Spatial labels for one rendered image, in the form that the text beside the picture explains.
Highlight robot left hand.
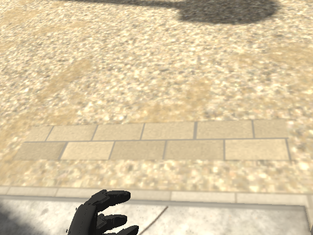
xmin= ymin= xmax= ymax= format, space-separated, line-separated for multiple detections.
xmin=66 ymin=189 xmax=139 ymax=235

